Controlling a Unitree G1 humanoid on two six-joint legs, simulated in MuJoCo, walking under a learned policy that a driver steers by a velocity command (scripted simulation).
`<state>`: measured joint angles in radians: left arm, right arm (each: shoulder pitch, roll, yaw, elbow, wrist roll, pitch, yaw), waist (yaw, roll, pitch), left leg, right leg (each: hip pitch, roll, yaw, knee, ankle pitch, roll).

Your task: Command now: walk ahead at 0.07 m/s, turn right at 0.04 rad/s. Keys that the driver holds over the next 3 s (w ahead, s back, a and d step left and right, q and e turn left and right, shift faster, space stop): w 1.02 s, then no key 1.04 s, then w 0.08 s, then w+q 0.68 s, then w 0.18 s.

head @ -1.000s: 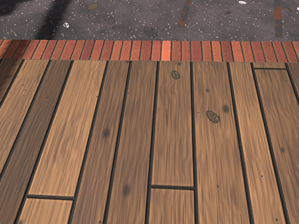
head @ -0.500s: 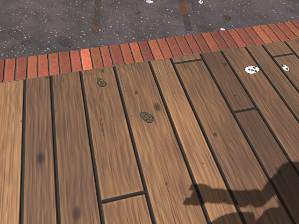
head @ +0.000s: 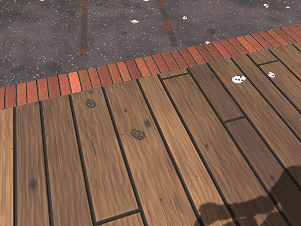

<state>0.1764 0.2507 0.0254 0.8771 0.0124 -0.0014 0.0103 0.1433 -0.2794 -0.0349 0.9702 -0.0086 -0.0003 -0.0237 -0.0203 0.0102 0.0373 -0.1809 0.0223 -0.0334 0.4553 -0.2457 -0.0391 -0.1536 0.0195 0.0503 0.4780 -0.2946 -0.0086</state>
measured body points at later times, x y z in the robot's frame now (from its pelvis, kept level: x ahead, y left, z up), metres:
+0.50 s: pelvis +0.13 +0.06 +0.01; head +0.15 +0.08 +0.46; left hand +0.29 +0.33 -0.11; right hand +0.10 -0.21 -0.12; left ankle +0.05 +0.13 -0.74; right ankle +0.22 -0.12 -0.67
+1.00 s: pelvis +0.42 +0.01 +0.01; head +0.44 +0.01 +0.46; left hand +0.46 +0.29 -0.13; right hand +0.55 -0.26 -0.11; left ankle +0.51 +0.19 -0.67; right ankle +0.43 -0.07 -0.74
